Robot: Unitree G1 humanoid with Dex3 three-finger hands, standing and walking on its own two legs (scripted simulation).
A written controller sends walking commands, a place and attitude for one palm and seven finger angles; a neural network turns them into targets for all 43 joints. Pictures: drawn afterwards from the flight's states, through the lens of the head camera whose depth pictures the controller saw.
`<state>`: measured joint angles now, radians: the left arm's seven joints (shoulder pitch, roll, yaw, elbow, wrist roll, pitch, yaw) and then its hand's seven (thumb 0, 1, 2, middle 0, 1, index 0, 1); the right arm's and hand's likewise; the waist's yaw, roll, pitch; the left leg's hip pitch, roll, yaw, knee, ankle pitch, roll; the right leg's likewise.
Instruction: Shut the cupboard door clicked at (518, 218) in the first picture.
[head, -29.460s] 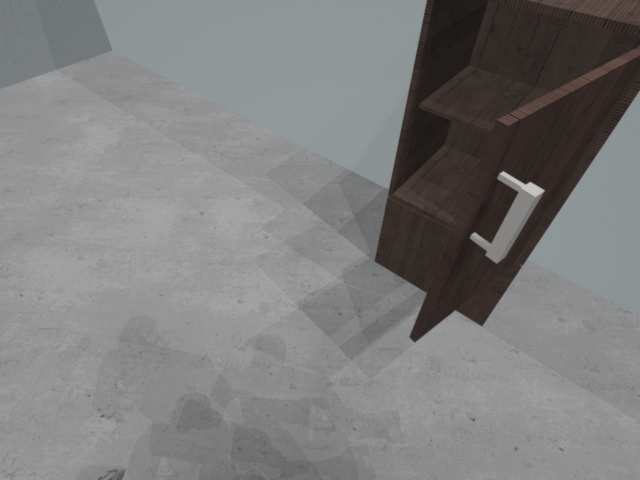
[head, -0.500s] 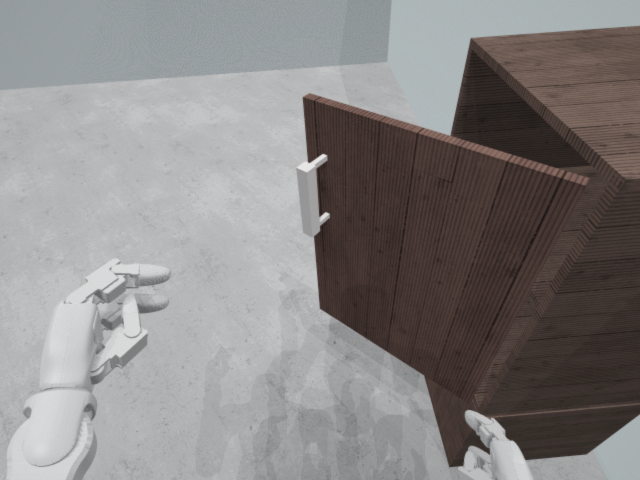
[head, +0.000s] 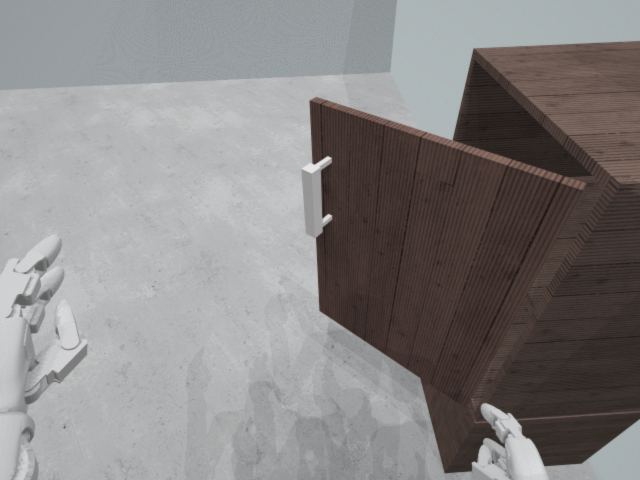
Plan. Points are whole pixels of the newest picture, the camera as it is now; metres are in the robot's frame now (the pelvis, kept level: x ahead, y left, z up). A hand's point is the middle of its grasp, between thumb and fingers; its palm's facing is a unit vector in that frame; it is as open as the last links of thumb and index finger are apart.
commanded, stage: draw the hand back to the body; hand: left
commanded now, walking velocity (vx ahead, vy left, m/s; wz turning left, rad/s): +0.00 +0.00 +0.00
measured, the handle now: (320, 197) +0.60 +0.08 +0.04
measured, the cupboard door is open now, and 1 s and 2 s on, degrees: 47 47 47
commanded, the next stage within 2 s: step back with the hand held close in 0.06 s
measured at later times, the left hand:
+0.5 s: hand (83, 337) +0.20 +0.27 +0.15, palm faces +0.36 -0.79 -0.49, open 7.4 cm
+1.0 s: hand out of the picture +0.12 +0.30 +0.15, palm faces +0.48 -0.76 -0.43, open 7.4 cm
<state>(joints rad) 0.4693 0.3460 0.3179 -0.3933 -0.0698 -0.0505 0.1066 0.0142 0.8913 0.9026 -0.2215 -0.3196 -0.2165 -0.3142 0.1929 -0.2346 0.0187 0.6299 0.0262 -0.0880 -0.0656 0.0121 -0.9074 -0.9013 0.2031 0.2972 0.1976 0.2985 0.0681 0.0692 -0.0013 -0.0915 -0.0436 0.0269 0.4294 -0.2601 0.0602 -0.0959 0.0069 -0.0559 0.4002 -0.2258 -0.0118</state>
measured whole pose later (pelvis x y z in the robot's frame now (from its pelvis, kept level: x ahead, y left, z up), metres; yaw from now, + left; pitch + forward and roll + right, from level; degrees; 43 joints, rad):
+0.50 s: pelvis -0.01 +0.01 -0.01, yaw -1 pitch +1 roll -1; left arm 0.54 0.41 0.38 -0.42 -0.07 -0.14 0.12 0.01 0.89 0.90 -0.21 -0.31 -0.21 -0.30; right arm 0.19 -0.27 -0.02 0.58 0.03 0.03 -0.09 0.01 -0.91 -0.90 0.20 0.30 0.20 0.30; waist 0.00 0.05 -0.03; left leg -0.26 -0.05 0.06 0.52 -0.28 0.08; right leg -0.28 0.00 -0.03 0.51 -0.24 0.01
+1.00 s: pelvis -0.08 +0.03 -0.03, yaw +0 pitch -1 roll -3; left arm 0.47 0.41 0.46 -0.48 -0.01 -0.22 0.14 0.01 0.89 0.90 -0.21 -0.31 -0.21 -0.30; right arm 0.24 -0.22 0.01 0.56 0.01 -0.03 -0.08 0.01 -0.90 -0.90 0.21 0.30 0.20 0.30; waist 0.00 0.00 0.00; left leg -0.44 -0.04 0.05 0.73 -0.28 0.11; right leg -0.40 0.02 0.02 0.67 -0.25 0.04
